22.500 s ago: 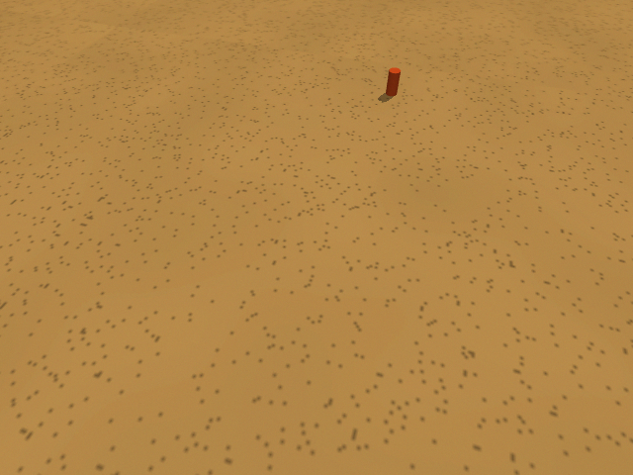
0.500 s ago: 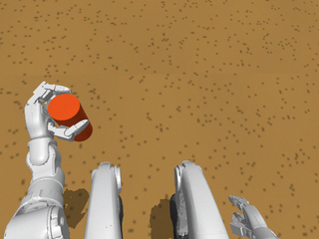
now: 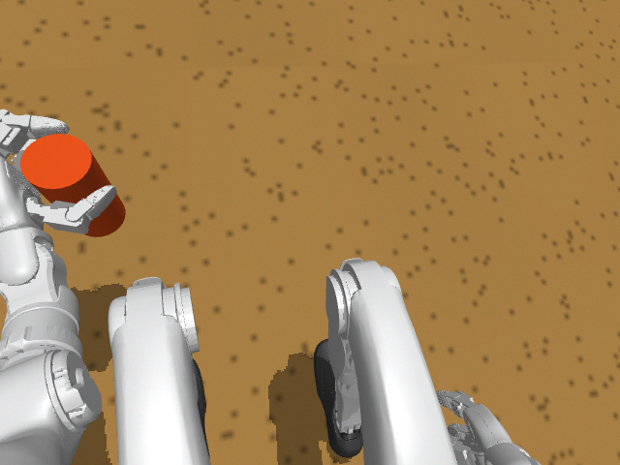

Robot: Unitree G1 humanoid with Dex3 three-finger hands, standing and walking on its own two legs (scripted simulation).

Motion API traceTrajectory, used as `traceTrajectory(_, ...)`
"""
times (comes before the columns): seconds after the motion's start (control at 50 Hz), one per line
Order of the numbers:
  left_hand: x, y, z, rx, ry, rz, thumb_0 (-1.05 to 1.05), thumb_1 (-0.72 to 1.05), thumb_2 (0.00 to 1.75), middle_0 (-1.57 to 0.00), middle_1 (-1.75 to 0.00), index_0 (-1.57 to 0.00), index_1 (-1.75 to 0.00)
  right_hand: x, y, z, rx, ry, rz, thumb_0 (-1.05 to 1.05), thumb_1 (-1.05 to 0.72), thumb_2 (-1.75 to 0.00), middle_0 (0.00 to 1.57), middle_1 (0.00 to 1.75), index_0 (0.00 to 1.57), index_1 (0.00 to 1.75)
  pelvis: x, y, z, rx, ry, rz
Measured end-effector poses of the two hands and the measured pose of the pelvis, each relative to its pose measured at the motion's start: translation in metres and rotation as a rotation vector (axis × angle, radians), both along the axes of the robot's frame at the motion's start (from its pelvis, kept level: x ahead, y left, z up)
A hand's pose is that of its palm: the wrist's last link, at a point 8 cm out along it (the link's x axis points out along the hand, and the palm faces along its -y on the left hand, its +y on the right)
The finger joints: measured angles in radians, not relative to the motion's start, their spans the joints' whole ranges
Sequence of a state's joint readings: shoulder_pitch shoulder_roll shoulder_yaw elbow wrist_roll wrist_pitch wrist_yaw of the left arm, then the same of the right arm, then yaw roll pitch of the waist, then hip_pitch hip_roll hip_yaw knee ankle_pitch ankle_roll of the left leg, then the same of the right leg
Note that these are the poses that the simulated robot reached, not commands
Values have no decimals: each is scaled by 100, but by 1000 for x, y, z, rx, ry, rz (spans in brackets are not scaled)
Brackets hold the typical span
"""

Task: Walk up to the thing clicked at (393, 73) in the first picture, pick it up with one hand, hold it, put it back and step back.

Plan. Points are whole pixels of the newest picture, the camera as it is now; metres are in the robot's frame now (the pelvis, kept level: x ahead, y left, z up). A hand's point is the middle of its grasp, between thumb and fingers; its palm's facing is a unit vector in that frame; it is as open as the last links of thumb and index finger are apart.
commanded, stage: crouch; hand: left
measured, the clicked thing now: (81, 191) +0.45 +0.24 -0.08
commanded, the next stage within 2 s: lower in 0.52 s
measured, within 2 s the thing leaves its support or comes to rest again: neither
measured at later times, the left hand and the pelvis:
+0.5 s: hand (80, 191) +0.46 +0.26 -0.12, palm faces +0.27 -0.96 -0.03, open 10.3 cm; pelvis +0.00 +0.01 -0.04, yaw -4 degrees
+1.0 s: hand (94, 205) +0.47 +0.26 -0.19, palm faces +0.30 -0.95 -0.02, open 10.3 cm; pelvis +0.00 +0.01 -0.06, yaw -7 degrees
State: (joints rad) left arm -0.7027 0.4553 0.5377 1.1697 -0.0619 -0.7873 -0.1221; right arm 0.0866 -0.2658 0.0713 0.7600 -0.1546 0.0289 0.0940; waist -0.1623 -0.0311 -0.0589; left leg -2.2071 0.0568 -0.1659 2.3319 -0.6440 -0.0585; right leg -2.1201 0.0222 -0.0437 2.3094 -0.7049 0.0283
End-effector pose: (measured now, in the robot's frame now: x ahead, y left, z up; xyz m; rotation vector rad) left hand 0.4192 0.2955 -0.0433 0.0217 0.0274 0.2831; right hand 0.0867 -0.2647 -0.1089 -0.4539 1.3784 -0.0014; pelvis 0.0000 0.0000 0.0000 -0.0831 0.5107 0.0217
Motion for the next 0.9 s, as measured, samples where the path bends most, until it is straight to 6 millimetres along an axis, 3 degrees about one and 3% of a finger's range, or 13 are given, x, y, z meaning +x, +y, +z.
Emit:
traceTrajectory(0.14,1,3,-28,-2,14,-9,4,-49,108,-79,-117,-74,-115,-3,-4,-12,-25,22,20,0,-91,-90,20,30,20,30,0,1,-18,-14,-23,-13)
traceTrajectory(0.4,6,9,-64,-3,11,-10,4,-49,108,-79,-117,-74,-115,13,-5,-21,-66,26,103,0,-90,-90,20,30,20,30,2,4,-39,-46,-64,-33)
traceTrajectory(0.72,7,11,-96,-3,24,-6,4,-49,108,-78,-117,-73,-116,17,-1,-20,-97,51,177,0,-91,-91,20,30,20,30,1,8,-50,-80,-111,-48)
traceTrajectory(0.9,9,12,-123,-11,47,12,4,-49,108,-79,-117,-74,-115,16,1,-14,-131,65,249,0,-92,-91,20,30,20,30,-1,11,-57,-104,-155,-66)
